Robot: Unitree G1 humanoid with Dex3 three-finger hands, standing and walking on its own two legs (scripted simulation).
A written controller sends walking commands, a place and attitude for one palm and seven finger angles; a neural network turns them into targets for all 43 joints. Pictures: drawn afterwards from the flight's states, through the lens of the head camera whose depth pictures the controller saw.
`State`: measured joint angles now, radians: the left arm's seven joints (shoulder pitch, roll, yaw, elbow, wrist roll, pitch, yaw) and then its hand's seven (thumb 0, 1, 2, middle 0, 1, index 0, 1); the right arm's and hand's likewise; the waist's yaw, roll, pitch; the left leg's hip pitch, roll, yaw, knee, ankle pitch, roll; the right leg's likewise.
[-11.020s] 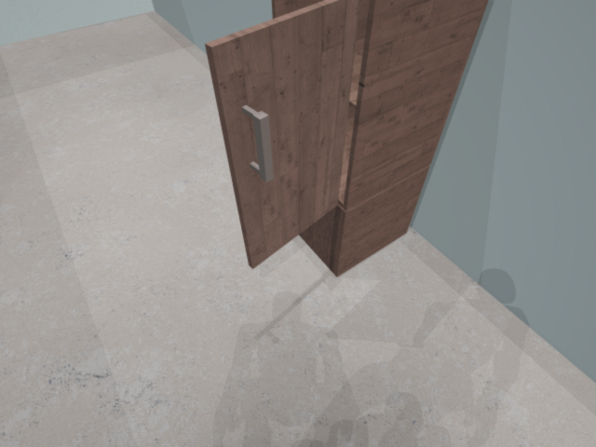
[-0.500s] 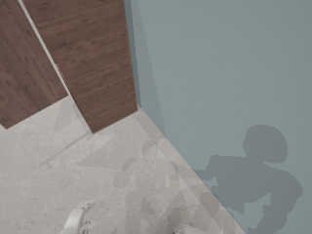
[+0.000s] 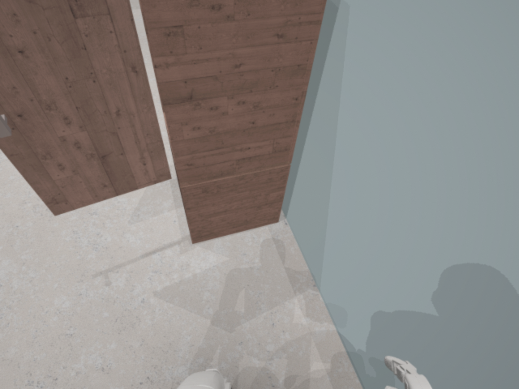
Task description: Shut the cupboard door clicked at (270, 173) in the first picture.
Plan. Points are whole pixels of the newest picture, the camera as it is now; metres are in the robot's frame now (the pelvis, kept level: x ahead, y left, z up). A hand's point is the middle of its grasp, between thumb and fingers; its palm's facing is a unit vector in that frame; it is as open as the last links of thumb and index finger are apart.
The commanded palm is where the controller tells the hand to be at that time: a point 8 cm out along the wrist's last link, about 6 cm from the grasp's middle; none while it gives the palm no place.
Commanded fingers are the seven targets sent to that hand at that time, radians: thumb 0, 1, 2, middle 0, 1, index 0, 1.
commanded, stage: turn to face it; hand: left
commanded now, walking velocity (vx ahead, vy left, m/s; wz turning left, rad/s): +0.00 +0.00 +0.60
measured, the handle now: out of the picture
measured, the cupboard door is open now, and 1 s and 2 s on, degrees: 99 99 99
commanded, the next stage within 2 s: take the last steps up to it in 0.98 s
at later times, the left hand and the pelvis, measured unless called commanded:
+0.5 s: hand (169, 342) +0.20 +0.17 -0.13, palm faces +0.21 -0.94 -0.26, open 7.4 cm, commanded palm none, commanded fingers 0.00 0.90 0.90 -0.20 -0.30 -0.20 -0.30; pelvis +0.09 -0.05 +0.01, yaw +15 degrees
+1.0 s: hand out of the picture +0.01 +0.17 -0.16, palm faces +0.53 -0.81 -0.25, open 7.4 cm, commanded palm none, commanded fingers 0.00 0.90 0.90 -0.20 -0.30 -0.20 -0.30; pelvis +0.10 -0.03 +0.02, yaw +30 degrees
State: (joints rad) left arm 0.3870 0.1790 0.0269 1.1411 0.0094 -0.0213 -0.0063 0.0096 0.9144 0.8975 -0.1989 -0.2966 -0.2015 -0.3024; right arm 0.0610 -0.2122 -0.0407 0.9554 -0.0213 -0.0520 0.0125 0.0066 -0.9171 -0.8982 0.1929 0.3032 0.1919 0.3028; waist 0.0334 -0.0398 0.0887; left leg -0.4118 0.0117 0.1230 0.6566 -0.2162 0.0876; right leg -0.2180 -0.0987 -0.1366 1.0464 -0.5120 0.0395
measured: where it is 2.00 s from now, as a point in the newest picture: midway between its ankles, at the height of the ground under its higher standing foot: (215, 369)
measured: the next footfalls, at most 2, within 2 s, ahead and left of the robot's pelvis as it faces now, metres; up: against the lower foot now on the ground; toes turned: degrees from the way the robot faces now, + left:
right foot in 0.44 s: +0.17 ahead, -0.15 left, +0.00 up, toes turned +11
left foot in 0.82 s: +0.09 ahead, +0.08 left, +0.00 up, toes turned +32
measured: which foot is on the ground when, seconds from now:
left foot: down 0.00-0.42, up 0.44-0.80, down 0.82-1.00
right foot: up 0.00-0.42, down 0.44-0.82, up 0.84-1.00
